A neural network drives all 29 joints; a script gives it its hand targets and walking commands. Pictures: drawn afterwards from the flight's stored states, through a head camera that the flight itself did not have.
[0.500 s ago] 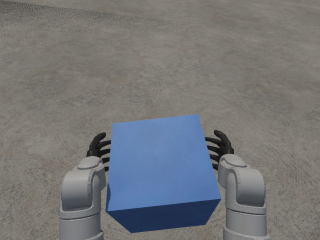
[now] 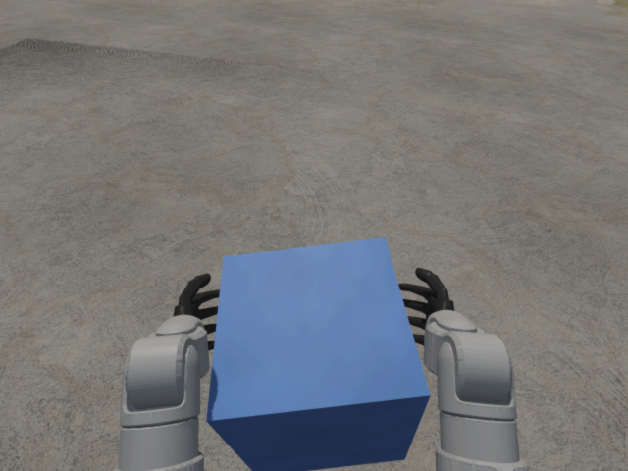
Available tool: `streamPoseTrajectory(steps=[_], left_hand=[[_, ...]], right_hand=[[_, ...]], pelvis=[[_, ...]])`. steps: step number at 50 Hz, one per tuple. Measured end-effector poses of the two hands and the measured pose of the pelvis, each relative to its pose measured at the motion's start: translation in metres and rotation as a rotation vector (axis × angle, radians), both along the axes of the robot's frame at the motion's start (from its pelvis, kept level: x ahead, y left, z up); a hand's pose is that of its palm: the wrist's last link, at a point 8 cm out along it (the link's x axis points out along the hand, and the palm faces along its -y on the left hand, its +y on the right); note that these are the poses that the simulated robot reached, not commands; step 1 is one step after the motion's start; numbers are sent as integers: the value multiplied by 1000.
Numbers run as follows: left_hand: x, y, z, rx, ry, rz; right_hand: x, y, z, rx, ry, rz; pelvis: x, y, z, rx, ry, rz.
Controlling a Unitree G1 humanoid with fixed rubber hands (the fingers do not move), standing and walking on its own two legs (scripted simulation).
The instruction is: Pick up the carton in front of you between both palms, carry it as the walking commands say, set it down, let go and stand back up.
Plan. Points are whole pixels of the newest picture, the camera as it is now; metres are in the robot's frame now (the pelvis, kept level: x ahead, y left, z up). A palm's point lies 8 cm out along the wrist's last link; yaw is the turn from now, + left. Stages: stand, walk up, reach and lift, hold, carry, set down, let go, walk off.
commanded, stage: carry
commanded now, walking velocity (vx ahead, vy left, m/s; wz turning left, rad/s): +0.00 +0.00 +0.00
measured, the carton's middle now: (318, 362) +0.27 -0.01 +0.01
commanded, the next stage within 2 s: hold in 1.28 s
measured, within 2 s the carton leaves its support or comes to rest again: neither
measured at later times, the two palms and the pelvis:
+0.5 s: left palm (192, 328) +0.29 +0.16 +0.07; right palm (420, 328) +0.29 -0.14 +0.07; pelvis +0.02 +0.01 -0.01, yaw -1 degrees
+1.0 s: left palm (194, 347) +0.28 +0.16 +0.04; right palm (418, 355) +0.27 -0.14 +0.03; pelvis -0.02 +0.01 +0.00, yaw -1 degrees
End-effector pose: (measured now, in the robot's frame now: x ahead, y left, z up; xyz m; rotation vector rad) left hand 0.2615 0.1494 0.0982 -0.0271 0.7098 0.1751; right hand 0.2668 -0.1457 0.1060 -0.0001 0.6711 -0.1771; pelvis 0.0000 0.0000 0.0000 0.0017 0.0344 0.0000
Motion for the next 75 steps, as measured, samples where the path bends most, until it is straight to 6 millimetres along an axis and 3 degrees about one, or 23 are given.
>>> streamPoseTrajectory(steps=[9,19,36,48,64,75], left_hand=[[31,5,-11,6,37,-8],[35,7,-23,23,51,-23],[19,7,-43,68,23,-60],[20,8,-62,74,-21,-82],[12,8,-57,62,-58,-74],[-1,-3,-52,53,-58,-129]], right_hand=[[28,5,-14,11,36,-14],[29,7,-28,4,50,-14],[9,8,-52,-53,48,22],[5,7,-73,-57,32,44],[-1,6,-69,-46,2,38],[-26,-6,-64,-53,13,3]], pelvis=[[26,8,-5,2,17,-9],[29,12,-8,0,20,-13],[8,14,-5,-1,-3,-14],[-13,14,-3,-4,-6,-15],[-20,13,-4,-4,-1,-15],[-32,13,4,-7,-158,-54]])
